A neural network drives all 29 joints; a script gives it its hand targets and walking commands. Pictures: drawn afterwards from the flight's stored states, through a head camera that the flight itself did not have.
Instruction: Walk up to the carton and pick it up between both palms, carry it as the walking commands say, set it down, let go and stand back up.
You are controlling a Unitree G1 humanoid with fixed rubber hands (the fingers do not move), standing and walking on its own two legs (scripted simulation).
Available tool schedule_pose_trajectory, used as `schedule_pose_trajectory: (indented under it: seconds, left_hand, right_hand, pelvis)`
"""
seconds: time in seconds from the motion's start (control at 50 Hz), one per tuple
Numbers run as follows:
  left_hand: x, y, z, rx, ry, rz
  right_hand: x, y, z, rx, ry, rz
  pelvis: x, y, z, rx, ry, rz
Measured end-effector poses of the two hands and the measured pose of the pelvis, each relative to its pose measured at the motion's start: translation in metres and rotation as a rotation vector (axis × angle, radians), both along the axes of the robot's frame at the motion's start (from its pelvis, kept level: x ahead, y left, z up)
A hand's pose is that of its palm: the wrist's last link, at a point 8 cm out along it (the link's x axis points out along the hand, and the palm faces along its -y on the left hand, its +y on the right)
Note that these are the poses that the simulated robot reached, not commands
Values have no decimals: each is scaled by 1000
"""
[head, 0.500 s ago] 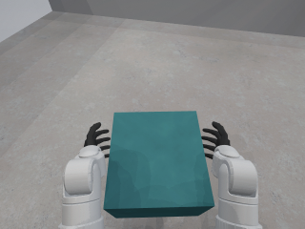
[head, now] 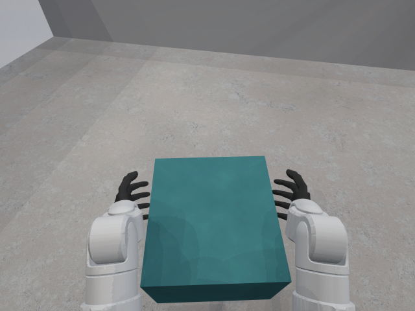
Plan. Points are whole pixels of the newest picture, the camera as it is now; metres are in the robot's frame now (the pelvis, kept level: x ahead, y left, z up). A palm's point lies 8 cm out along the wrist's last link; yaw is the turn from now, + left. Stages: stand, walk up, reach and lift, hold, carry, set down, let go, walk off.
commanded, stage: carry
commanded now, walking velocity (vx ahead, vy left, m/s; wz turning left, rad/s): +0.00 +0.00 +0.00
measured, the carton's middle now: (212, 228) +0.30 +0.00 +0.00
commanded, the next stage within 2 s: none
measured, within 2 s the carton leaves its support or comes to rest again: neither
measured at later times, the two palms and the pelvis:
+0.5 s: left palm (130, 163) +0.40 +0.16 +0.09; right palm (276, 163) +0.40 -0.14 +0.09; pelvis +0.11 +0.02 +0.00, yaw -1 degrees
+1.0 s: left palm (120, 160) +0.42 +0.19 +0.08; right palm (263, 159) +0.41 -0.12 +0.09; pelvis +0.13 +0.04 -0.01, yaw -1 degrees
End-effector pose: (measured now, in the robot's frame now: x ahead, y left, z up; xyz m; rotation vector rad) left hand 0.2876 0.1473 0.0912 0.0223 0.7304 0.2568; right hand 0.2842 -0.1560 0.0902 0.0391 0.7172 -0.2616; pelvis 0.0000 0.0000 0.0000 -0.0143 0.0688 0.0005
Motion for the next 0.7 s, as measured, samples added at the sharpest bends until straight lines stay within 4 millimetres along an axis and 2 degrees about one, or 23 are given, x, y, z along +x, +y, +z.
schedule_pose_trajectory:
  seconds: [0.1, 0.26, 0.36, 0.5, 0.6, 0.7]
  left_hand:
    - [32, 0, 0, -3, 25, 11]
    - [67, 12, 9, -34, 15, 27]
    - [91, 7, 13, -21, -25, 43]
    - [116, 16, -3, -5, 10, -5]
    - [130, 24, -7, -18, 18, -10]
    - [139, 33, -8, -19, 11, -5]
  right_hand:
    - [34, 0, 1, 2, 25, 4]
    - [74, 12, 19, -25, 15, 17]
    - [102, 7, 18, -8, -25, 30]
    - [113, 16, -3, 6, 9, -19]
    - [126, 24, -2, -11, 16, -20]
    - [137, 33, -2, -13, 10, -14]
  pelvis:
    - [32, -3, 5, 1, 26, 9]
    - [63, 3, 22, 0, 38, -2]
    - [89, -1, 13, 27, 22, 6]
    - [112, 19, 1, 1, -5, -18]
    - [130, 29, -2, 16, 3, -27]
    - [139, 36, -5, 14, 10, -30]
